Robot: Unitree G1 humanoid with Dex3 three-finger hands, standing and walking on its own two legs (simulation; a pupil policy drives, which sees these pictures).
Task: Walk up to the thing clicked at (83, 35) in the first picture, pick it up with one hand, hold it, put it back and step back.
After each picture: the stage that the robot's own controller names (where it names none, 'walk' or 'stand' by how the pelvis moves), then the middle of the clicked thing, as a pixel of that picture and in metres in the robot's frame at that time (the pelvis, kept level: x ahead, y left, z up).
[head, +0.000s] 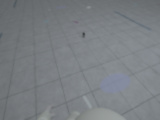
stand; (83, 35) +1.93 +0.31 -0.72
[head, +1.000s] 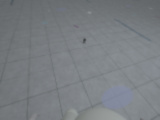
walk; (84, 41) +1.77 +0.20 -0.70
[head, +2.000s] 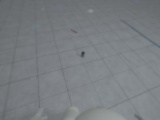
walk; (82, 54) +1.15 +0.15 -0.71
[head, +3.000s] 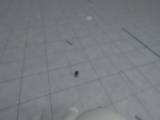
walk; (76, 74) +0.72 +0.20 -0.71
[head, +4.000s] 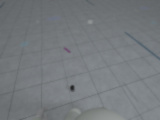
walk; (72, 88) +0.48 +0.23 -0.71
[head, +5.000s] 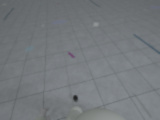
stand; (75, 98) +0.34 +0.21 -0.70
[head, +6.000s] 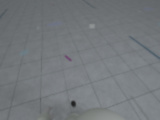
stand; (73, 104) +0.28 +0.22 -0.72
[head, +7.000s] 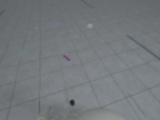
stand; (72, 103) +0.30 +0.23 -0.73
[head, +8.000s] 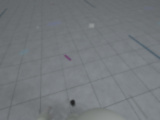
stand; (73, 103) +0.29 +0.23 -0.73
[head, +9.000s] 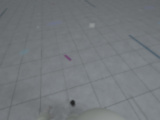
stand; (73, 103) +0.29 +0.23 -0.73
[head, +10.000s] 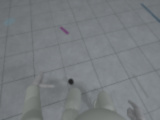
go down; (71, 82) +0.34 +0.21 -0.57
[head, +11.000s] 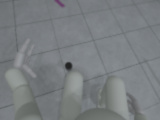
go down; (68, 66) +0.39 +0.21 -0.32
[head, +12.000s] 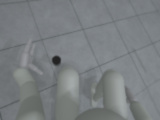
close in; (56, 61) +0.38 +0.24 -0.26
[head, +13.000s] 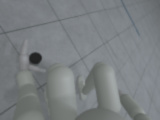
close; (35, 59) +0.38 +0.25 -0.22
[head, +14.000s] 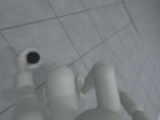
close; (32, 59) +0.37 +0.26 -0.22
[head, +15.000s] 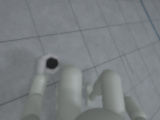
lift; (51, 64) +0.31 +0.26 -0.15
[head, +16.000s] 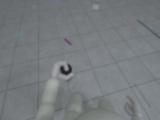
lift; (66, 73) +0.31 +0.18 +0.02
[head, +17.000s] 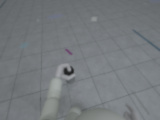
hold; (69, 75) +0.32 +0.17 +0.00
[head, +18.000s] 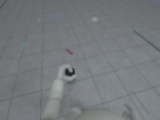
hold; (70, 76) +0.31 +0.16 -0.01
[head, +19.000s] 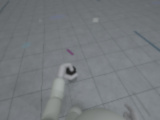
hold; (71, 74) +0.32 +0.16 +0.00
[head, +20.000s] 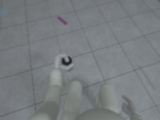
crouch; (67, 64) +0.38 +0.18 -0.08
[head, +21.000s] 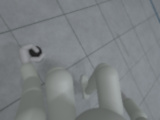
lower; (36, 54) +0.40 +0.26 -0.23
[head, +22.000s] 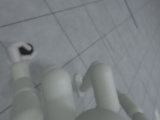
lower; (26, 52) +0.41 +0.27 -0.23
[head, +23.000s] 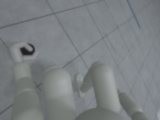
lower; (28, 52) +0.41 +0.27 -0.23
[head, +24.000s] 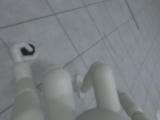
lower; (28, 53) +0.41 +0.27 -0.23
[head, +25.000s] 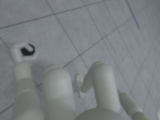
loosen; (28, 53) +0.41 +0.27 -0.22
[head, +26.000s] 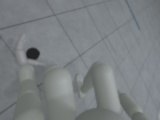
withdraw; (32, 56) +0.40 +0.26 -0.23
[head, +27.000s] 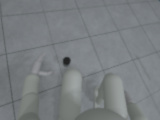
walk; (66, 62) +0.41 +0.21 -0.30
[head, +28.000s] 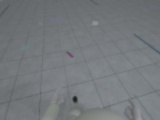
stand; (75, 99) +0.33 +0.18 -0.65
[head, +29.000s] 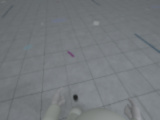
stand; (75, 98) +0.35 +0.19 -0.66
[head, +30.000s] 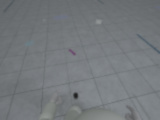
stand; (75, 96) +0.35 +0.18 -0.68
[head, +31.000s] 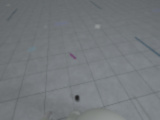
walk; (77, 98) +0.37 +0.19 -0.72
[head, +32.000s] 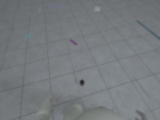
walk; (82, 83) +0.46 +0.12 -0.70
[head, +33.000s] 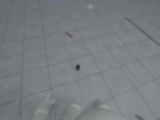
walk; (77, 67) +0.72 +0.18 -0.71
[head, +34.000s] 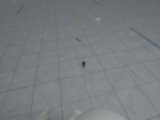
stand; (83, 64) +0.99 +0.19 -0.70
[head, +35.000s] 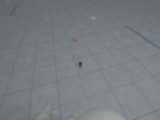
stand; (80, 64) +0.97 +0.23 -0.72
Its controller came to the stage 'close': yes
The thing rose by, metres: 0.72
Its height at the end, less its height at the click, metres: +0.00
